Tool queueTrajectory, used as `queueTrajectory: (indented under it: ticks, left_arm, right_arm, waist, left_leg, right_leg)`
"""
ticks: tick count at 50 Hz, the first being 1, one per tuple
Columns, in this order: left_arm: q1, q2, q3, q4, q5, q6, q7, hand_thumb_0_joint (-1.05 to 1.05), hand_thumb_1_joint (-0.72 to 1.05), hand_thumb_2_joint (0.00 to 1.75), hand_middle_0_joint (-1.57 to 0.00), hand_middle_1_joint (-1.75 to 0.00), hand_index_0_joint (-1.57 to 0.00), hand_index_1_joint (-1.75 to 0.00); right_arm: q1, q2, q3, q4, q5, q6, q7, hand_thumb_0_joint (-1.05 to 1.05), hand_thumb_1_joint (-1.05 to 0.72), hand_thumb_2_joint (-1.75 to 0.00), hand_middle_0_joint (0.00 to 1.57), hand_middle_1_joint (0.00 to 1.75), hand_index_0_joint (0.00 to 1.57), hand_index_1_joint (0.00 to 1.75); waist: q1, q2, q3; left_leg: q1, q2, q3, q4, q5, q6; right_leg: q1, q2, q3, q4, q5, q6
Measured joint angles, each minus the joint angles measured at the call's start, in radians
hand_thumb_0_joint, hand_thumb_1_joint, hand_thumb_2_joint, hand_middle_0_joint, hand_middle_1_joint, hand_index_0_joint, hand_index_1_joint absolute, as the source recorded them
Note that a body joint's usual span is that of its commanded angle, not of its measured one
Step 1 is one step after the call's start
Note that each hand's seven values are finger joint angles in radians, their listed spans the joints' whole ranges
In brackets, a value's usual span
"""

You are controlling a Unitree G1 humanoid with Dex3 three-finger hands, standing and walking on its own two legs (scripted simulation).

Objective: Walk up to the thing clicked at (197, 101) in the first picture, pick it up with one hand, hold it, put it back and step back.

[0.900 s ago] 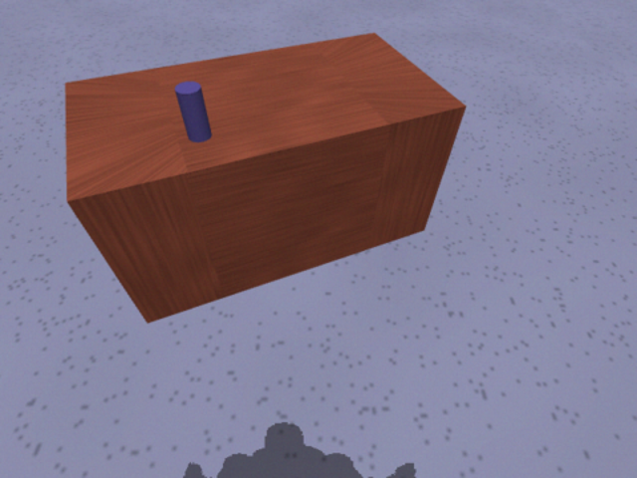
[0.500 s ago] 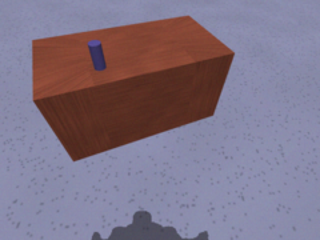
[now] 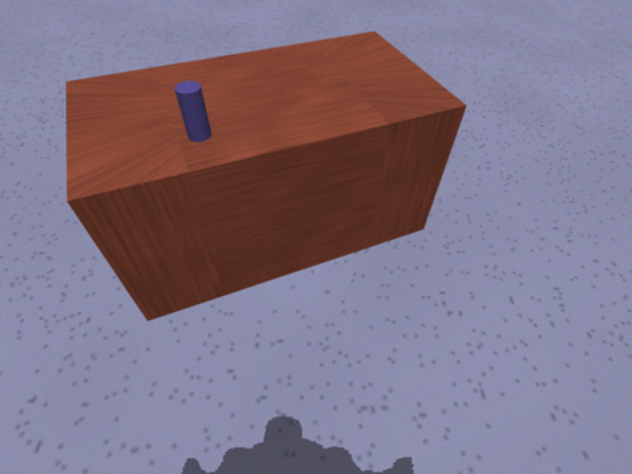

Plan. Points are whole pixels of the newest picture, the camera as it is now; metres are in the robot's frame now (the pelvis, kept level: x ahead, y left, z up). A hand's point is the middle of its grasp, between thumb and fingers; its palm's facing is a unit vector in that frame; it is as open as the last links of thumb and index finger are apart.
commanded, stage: stand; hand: right
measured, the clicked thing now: (194, 112) +1.00 +0.34 -0.11
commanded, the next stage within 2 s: walk up in 0.22 s
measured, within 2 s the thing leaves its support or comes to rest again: neither
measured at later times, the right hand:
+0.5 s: hand out of the picture +0.15 -0.23 -0.14, palm faces -0.18 +0.90 -0.39, open 7.4 cm
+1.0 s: hand (385, 355) +0.34 -0.12 -0.18, palm faces -0.32 +0.89 -0.33, open 7.4 cm
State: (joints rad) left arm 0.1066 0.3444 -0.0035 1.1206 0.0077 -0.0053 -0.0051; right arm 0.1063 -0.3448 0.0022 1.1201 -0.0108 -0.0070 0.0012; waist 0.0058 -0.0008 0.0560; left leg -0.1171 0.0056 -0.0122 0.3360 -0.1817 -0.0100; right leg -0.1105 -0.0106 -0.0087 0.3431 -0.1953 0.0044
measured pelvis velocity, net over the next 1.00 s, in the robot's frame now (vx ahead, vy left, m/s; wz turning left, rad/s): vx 0.23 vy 0.13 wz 0.33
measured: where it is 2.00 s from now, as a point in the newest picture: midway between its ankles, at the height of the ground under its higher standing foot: (232, 390)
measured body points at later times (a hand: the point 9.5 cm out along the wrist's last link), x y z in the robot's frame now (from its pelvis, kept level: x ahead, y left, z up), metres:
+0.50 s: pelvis +0.05 +0.05 -0.01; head +0.05 +0.07 +0.43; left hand +0.04 +0.40 -0.13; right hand +0.16 -0.28 -0.11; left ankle +0.11 +0.23 -0.72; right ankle +0.00 -0.12 -0.75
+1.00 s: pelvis +0.23 +0.13 -0.03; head +0.24 +0.11 +0.42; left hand +0.19 +0.47 -0.12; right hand +0.36 -0.16 -0.16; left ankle +0.13 +0.24 -0.72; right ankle +0.33 +0.04 -0.75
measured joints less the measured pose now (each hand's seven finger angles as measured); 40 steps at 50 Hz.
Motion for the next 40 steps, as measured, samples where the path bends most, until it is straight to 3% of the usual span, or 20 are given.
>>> queueTrajectory:
  ticks: [11, 13, 15, 17, 20, 24, 27, 28, 30, 32, 34, 36, 40]
  left_arm:
    - [0.005, 0.000, -0.001, 0.000, 0.000, -0.001, 0.001, 0.01, 0.91, 0.90, -0.21, -0.30, -0.20, -0.30]
    - [0.015, -0.002, 0.023, -0.025, 0.005, -0.013, -0.009, 0.01, 0.91, 0.90, -0.21, -0.30, -0.20, -0.30]
    - [0.038, 0.002, 0.049, -0.059, 0.018, -0.036, -0.011, 0.01, 0.90, 0.90, -0.21, -0.30, -0.20, -0.30]
    - [0.067, 0.014, 0.068, -0.091, 0.025, -0.046, -0.006, 0.01, 0.90, 0.90, -0.21, -0.30, -0.21, -0.30]
    - [0.104, 0.040, 0.086, -0.113, 0.035, -0.053, -0.001, 0.01, 0.90, 0.90, -0.21, -0.30, -0.21, -0.30]
    - [0.132, 0.087, 0.101, -0.133, 0.041, -0.054, -0.009, 0.01, 0.90, 0.90, -0.21, -0.30, -0.21, -0.30]
    - [0.141, 0.121, 0.109, -0.144, 0.042, -0.047, -0.018, 0.01, 0.90, 0.90, -0.21, -0.30, -0.20, -0.30]
    - [0.144, 0.129, 0.110, -0.148, 0.043, -0.043, -0.019, 0.01, 0.90, 0.90, -0.21, -0.30, -0.20, -0.30]
    - [0.145, 0.145, 0.113, -0.153, 0.043, -0.030, -0.017, 0.01, 0.90, 0.90, -0.21, -0.30, -0.20, -0.30]
    - [0.134, 0.136, 0.102, -0.152, 0.031, -0.014, -0.017, 0.01, 0.91, 0.90, -0.20, -0.30, -0.20, -0.30]
    - [0.109, 0.127, 0.081, -0.158, 0.021, -0.013, -0.023, 0.01, 0.91, 0.90, -0.20, -0.30, -0.20, -0.30]
    - [0.094, 0.117, 0.069, -0.178, 0.007, -0.028, -0.031, 0.01, 0.91, 0.90, -0.20, -0.30, -0.20, -0.30]
    - [0.091, 0.089, 0.060, -0.213, 0.000, -0.039, -0.049, 0.01, 0.91, 0.90, -0.20, -0.30, -0.20, -0.30]
  right_arm:
    - [0.001, -0.002, 0.000, -0.001, 0.000, 0.001, 0.001, 0.01, -0.91, -0.90, 0.20, 0.30, 0.20, 0.30]
    - [0.026, -0.012, -0.023, -0.037, -0.012, 0.015, 0.024, 0.01, -0.91, -0.90, 0.20, 0.30, 0.20, 0.30]
    - [0.061, -0.029, -0.043, -0.064, -0.030, 0.036, 0.047, 0.01, -0.91, -0.90, 0.20, 0.30, 0.20, 0.30]
    - [0.089, -0.045, -0.061, -0.083, -0.043, 0.054, 0.068, 0.01, -0.91, -0.90, 0.20, 0.30, 0.20, 0.30]
    - [0.114, -0.075, -0.088, -0.118, -0.044, 0.058, 0.096, 0.01, -0.91, -0.90, 0.20, 0.30, 0.20, 0.30]
    - [0.130, -0.104, -0.113, -0.161, -0.038, 0.050, 0.116, 0.01, -0.91, -0.90, 0.20, 0.30, 0.20, 0.30]
    - [0.147, -0.114, -0.125, -0.181, -0.029, 0.034, 0.120, 0.01, -0.91, -0.90, 0.20, 0.30, 0.20, 0.30]
    - [0.153, -0.117, -0.130, -0.184, -0.027, 0.026, 0.116, 0.01, -0.91, -0.90, 0.20, 0.30, 0.20, 0.30]
    - [0.148, -0.104, -0.134, -0.193, -0.027, 0.010, 0.101, 0.01, -0.91, -0.90, 0.20, 0.30, 0.20, 0.30]
    - [0.158, -0.089, -0.125, -0.209, -0.017, -0.004, 0.090, 0.01, -0.91, -0.90, 0.20, 0.30, 0.20, 0.30]
    - [0.178, -0.062, -0.105, -0.213, -0.009, -0.006, 0.083, 0.01, -0.91, -0.90, 0.20, 0.30, 0.20, 0.30]
    - [0.200, -0.040, -0.081, -0.216, -0.007, -0.010, 0.075, 0.01, -0.91, -0.90, 0.20, 0.30, 0.20, 0.30]
    - [0.248, -0.024, -0.059, -0.230, -0.008, -0.022, 0.068, 0.01, -0.90, -0.89, 0.20, 0.30, 0.21, 0.30]
  waist:
    - [0.000, 0.000, 0.000]
    - [-0.010, 0.012, -0.004]
    - [-0.010, 0.022, -0.016]
    - [0.005, 0.018, -0.029]
    - [0.011, 0.020, -0.025]
    - [0.010, 0.019, 0.002]
    - [0.005, 0.006, 0.006]
    - [0.003, -0.004, 0.002]
    - [0.000, -0.059, 0.018]
    - [-0.026, -0.054, 0.023]
    - [-0.041, -0.051, 0.028]
    - [-0.041, -0.058, 0.034]
    - [-0.045, -0.047, 0.030]
  left_leg:
    - [0.001, 0.003, -0.001, -0.001, -0.002, -0.002]
    - [-0.044, 0.002, -0.026, 0.090, -0.077, 0.022]
    - [-0.134, 0.003, -0.026, 0.291, -0.176, 0.035]
    - [-0.221, 0.010, -0.006, 0.459, -0.207, 0.031]
    - [-0.307, 0.051, -0.004, 0.549, -0.195, 0.013]
    - [-0.343, 0.117, -0.016, 0.447, -0.137, 0.003]
    - [-0.303, 0.137, 0.009, 0.332, -0.056, 0.005]
    - [-0.288, 0.125, 0.021, 0.322, -0.041, -0.004]
    - [-0.290, 0.071, 0.062, 0.405, -0.095, -0.013]
    - [-0.289, 0.053, 0.054, 0.442, -0.138, 0.000]
    - [-0.254, 0.037, 0.037, 0.395, -0.134, 0.019]
    - [-0.203, 0.019, 0.034, 0.323, -0.113, 0.026]
    - [-0.122, -0.009, 0.014, 0.234, -0.109, 0.035]
  right_leg:
    - [0.003, 0.003, -0.001, -0.004, -0.001, -0.002]
    - [-0.004, 0.004, -0.027, 0.022, -0.027, -0.011]
    - [0.000, 0.000, -0.059, 0.035, -0.044, -0.012]
    - [0.010, -0.015, -0.075, 0.035, -0.060, -0.018]
    - [0.049, -0.036, -0.098, 0.016, -0.072, -0.013]
    - [0.087, -0.070, -0.132, 0.044, -0.120, 0.020]
    - [0.087, -0.113, -0.153, 0.146, -0.210, 0.045]
    - [0.072, -0.139, -0.153, 0.211, -0.257, 0.037]
    - [-0.003, -0.201, -0.084, 0.435, -0.334, -0.014]
    - [-0.109, -0.140, -0.017, 0.671, -0.374, -0.038]
    - [-0.207, -0.085, -0.010, 0.790, -0.344, -0.049]
    - [-0.286, -0.075, -0.022, 0.788, -0.274, -0.052]
    - [-0.359, -0.077, -0.039, 0.616, -0.207, -0.036]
